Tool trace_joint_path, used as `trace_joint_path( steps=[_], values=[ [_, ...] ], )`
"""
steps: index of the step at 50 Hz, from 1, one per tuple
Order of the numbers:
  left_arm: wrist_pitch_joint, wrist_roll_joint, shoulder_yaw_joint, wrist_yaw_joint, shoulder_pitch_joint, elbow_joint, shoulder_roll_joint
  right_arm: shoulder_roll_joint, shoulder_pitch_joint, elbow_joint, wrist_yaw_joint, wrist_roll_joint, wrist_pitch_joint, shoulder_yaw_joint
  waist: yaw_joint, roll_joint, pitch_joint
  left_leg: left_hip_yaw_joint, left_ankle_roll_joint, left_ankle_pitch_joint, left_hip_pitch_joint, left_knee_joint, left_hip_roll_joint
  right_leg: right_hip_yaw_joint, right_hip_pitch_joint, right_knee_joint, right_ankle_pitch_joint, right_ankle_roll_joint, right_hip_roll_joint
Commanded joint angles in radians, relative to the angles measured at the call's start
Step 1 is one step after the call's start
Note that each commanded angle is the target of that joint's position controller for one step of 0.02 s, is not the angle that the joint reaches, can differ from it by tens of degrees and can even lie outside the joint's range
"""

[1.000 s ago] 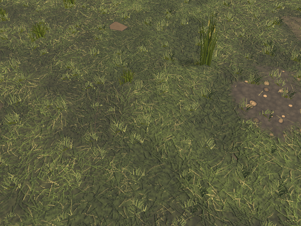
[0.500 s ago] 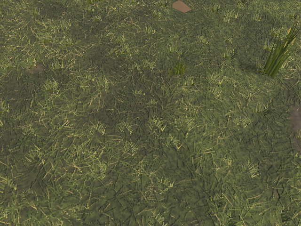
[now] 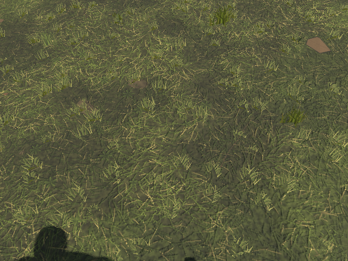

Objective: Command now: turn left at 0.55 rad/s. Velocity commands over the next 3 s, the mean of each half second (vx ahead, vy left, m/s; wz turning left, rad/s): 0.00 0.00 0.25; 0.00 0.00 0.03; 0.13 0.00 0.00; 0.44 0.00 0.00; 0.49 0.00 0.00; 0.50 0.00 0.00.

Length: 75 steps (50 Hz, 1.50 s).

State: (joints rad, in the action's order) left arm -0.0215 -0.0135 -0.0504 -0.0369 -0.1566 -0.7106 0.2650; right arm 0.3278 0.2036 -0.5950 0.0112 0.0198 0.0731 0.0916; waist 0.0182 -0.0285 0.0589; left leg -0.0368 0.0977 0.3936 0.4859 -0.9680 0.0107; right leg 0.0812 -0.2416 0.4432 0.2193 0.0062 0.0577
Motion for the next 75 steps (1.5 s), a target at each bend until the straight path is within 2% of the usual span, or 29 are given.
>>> trace_joint_path(
  steps=[1,4,6,7,8,9,10,11,13,15,17,21,23,24,25,26,27,30,40,60,62,64,67,69,71,72,73,74,75],
  values=[
    [0.005,0.011,-0.067,0.005,0.002,0.05,0.223,0.051,-0.078,0.111,-0.012,-0.002,-0.019,0.003,0.038,0.224,-0.128,0.058,-0.013,0.026,-0.021,0.149,0.009,-0.149,0.161,-0.103,-0.382,0.214,0.24],
    [0.008,0.035,-0.068,0.018,0.007,0.034,0.231,0.054,-0.035,0.092,-0.018,-0.004,-0.015,0.007,0.01,0.217,-0.133,0.079,-0.06,-0.047,-0.135,0.36,-0.015,-0.145,0.155,-0.05,-0.405,0.199,0.245],
    [0.013,0.051,-0.054,0.021,-0.018,0.006,0.191,0.068,0.031,0.059,-0.016,-0.007,-0.017,0.013,-0.027,0.161,-0.142,0.072,-0.121,-0.284,-0.341,0.623,-0.032,-0.092,0.061,0.04,-0.32,0.116,0.203],
    [0.021,0.016,-0.033,0.029,-0.054,0.003,0.13,0.127,0.053,0.062,-0.005,-0.008,-0.018,0.026,-0.009,-0.012,-0.193,-0.117,-0.162,-0.554,-0.526,0.623,0.11,-0.011,-0.089,0.199,-0.081,0.021,0.13],
    [0.031,-0.024,-0.008,0.038,-0.036,0.044,0.076,0.203,0.011,0.09,0.004,-0.03,-0.021,0.031,0.01,-0.276,-0.188,-0.368,-0.332,-0.822,-0.565,0.585,0.342,0.037,-0.315,0.39,0.385,-0.071,0.012],
    [0.027,-0.004,-0.033,0.025,0.044,0.05,0.15,0.139,0.04,0.079,-0.002,-0.054,-0.04,0.018,-0.075,-0.175,-0.216,-0.368,-0.435,-0.742,-0.462,0.602,0.374,-0.074,-0.31,0.54,0.449,-0.09,0.017],
    [0.02,0.019,-0.044,0.022,0.049,0.044,0.174,0.113,0.006,0.06,-0.006,-0.055,-0.057,0.005,-0.053,-0.139,-0.174,-0.291,-0.405,-0.663,-0.422,0.616,0.313,-0.1,-0.309,0.603,0.405,-0.087,0.024],
    [0.012,0.021,-0.047,0.017,0.027,0.025,0.166,0.106,-0.042,0.051,-0.005,-0.043,-0.066,0.004,-0.031,-0.127,-0.148,-0.235,-0.355,-0.583,-0.401,0.621,0.256,-0.108,-0.315,0.604,0.347,-0.085,0.026],
    [0.0,0.008,-0.052,0.009,-0.006,0.001,0.166,0.082,-0.101,0.042,-0.001,-0.029,-0.074,-0.01,-0.007,-0.123,-0.121,-0.177,-0.324,-0.639,-0.345,0.621,0.216,-0.114,-0.271,0.609,0.241,-0.099,0.019],
    [0.0,0.013,-0.042,0.011,-0.042,-0.012,0.134,0.05,-0.121,0.03,0.002,-0.034,-0.075,-0.021,0.012,-0.114,-0.138,-0.132,-0.317,-0.645,-0.328,0.617,0.184,-0.104,-0.205,0.54,0.18,-0.107,0.011],
    [0.001,0.014,-0.027,0.013,-0.021,-0.009,0.102,0.043,-0.124,0.015,0.002,-0.034,-0.073,-0.023,-0.006,-0.116,-0.132,-0.124,-0.312,-0.593,-0.327,0.608,0.17,-0.095,-0.15,0.399,0.169,-0.104,0.012],
    [0.004,0.016,-0.02,0.017,-0.016,-0.006,0.108,0.051,-0.111,-0.028,-0.004,-0.031,-0.067,-0.026,-0.021,-0.112,-0.117,-0.192,-0.325,-0.467,-0.312,0.6,0.191,-0.083,-0.047,0.175,0.14,-0.084,-0.003],
    [0.011,-0.001,-0.013,0.021,-0.056,-0.024,0.102,0.022,-0.105,-0.056,-0.008,-0.021,-0.072,-0.039,0.016,-0.064,-0.105,-0.18,-0.26,-0.338,-0.247,0.592,0.149,-0.092,0.097,-0.053,-0.117,-0.054,-0.002],
    [0.015,-0.012,-0.018,0.018,-0.065,-0.021,0.145,0.008,-0.071,-0.072,-0.009,-0.035,-0.08,-0.044,-0.004,-0.002,-0.115,-0.156,-0.206,-0.244,-0.212,0.566,0.103,-0.165,0.167,-0.053,-0.289,-0.032,0.06],
    [0.016,-0.002,-0.033,0.016,-0.045,-0.027,0.212,0.021,-0.025,-0.079,-0.014,-0.043,-0.086,-0.037,-0.064,0.114,-0.101,-0.093,-0.166,-0.164,-0.208,0.573,0.037,-0.159,0.129,0.002,-0.258,0.009,0.08],
    [0.02,0.006,-0.026,0.023,-0.026,-0.03,0.164,0.026,-0.064,-0.087,-0.011,-0.047,-0.083,-0.039,-0.035,0.133,-0.09,-0.056,-0.133,-0.141,-0.274,0.56,0.008,-0.16,0.033,-0.02,-0.087,0.034,0.064],
    [0.026,0.001,-0.015,0.027,-0.015,-0.028,0.127,0.039,-0.101,-0.089,-0.007,-0.042,-0.079,-0.034,-0.018,0.115,-0.065,-0.052,-0.126,-0.148,-0.289,0.538,0.005,-0.155,-0.004,-0.039,-0.016,0.026,0.05],
    [0.045,-0.004,-0.005,0.024,-0.017,-0.044,0.105,0.021,-0.097,-0.11,0.006,-0.035,-0.061,-0.033,-0.016,0.105,-0.059,-0.059,-0.139,-0.218,-0.292,0.53,0.013,-0.136,-0.004,-0.039,-0.032,-0.005,0.031],
    [0.045,0.002,0.005,0.009,-0.042,-0.092,0.098,0.011,-0.052,-0.229,0.016,-0.028,-0.066,-0.026,-0.009,0.025,-0.053,-0.054,-0.121,-0.276,-0.296,0.539,0.015,-0.118,0.023,-0.027,-0.049,-0.001,0.009],
    [0.042,0.007,0.017,0.004,-0.077,-0.224,0.082,0.011,-0.033,-0.433,0.032,-0.021,-0.063,-0.032,-0.018,0.031,-0.034,-0.032,-0.111,-0.31,-0.322,0.557,0.012,-0.099,0.034,-0.053,-0.079,0.004,-0.018],
    [0.036,0.016,0.012,-0.001,-0.103,-0.244,0.093,0.009,-0.007,-0.456,0.033,-0.012,-0.06,-0.03,-0.018,0.046,-0.042,0.011,-0.124,-0.031,-0.299,0.526,-0.029,-0.094,0.027,-0.058,0.206,0.027,-0.036],
    [0.036,0.025,0.003,-0.006,-0.11,-0.238,0.12,0.01,-0.027,-0.445,0.031,-0.008,-0.071,-0.029,-0.008,0.084,0.045,0.023,-0.145,0.217,-0.165,0.473,-0.043,-0.188,-0.031,-0.11,0.517,0.083,0.017],
    [0.063,0.041,-0.022,-0.004,-0.19,-0.261,0.189,-0.04,-0.075,-0.415,0.009,-0.001,-0.123,-0.039,0.012,0.213,0.095,0.066,-0.146,0.045,-0.045,0.254,-0.024,-0.509,0.004,-0.277,0.636,0.213,0.243],
    [0.075,0.037,-0.023,0.002,-0.148,-0.241,0.181,-0.037,-0.064,-0.415,-0.008,0.009,-0.143,-0.038,-0.017,0.192,0.104,0.047,-0.173,0.077,-0.066,0.254,0.012,-0.522,-0.028,-0.29,0.559,0.223,0.267],
    [0.072,0.052,-0.02,0.012,-0.045,-0.204,0.166,-0.037,0.054,-0.468,-0.013,0.013,-0.155,-0.033,-0.091,0.161,0.083,0.088,-0.193,-0.031,-0.325,0.499,-0.015,-0.35,-0.142,-0.215,0.424,0.153,0.166],
    [0.073,0.049,-0.015,0.015,-0.025,-0.191,0.146,-0.015,0.133,-0.508,-0.012,0.005,-0.153,-0.022,-0.114,0.119,0.05,0.072,-0.18,-0.115,-0.46,0.534,-0.028,-0.26,-0.201,-0.113,0.316,0.116,0.096],
    [0.081,0.037,0.003,0.022,-0.002,-0.174,0.084,0.038,0.251,-0.537,-0.007,0.001,-0.153,-0.006,-0.149,-0.041,-0.005,-0.147,-0.215,-0.032,-0.591,0.633,0.113,-0.13,-0.3,0.157,0.197,0.06,0.007],
    [0.098,0.038,0.012,0.018,0.008,-0.127,0.046,0.161,0.359,-0.549,-0.015,0.004,-0.159,0.021,-0.168,-0.29,-0.037,-0.547,-0.354,0.098,-0.693,0.78,0.319,-0.031,-0.485,0.444,0.263,0.013,-0.101],
    [0.112,0.057,0.001,0.017,0.022,-0.126,0.09,0.095,0.315,-0.535,-0.02,-0.014,-0.176,-0.003,-0.142,-0.176,0.001,-0.649,-0.407,0.117,-0.664,0.8,0.378,-0.136,-0.582,0.654,0.351,0.023,-0.067]
  ],
)
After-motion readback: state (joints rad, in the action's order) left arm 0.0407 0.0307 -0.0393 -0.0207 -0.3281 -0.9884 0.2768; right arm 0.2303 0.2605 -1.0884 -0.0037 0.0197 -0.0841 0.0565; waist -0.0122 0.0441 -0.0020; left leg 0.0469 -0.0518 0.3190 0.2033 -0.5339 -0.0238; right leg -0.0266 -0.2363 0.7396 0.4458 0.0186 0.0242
